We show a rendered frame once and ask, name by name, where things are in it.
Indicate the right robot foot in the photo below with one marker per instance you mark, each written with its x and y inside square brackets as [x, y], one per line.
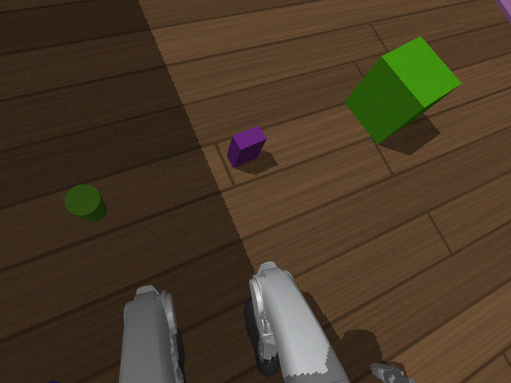
[266, 367]

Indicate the right robot hand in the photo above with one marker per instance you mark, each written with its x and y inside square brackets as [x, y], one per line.
[389, 374]

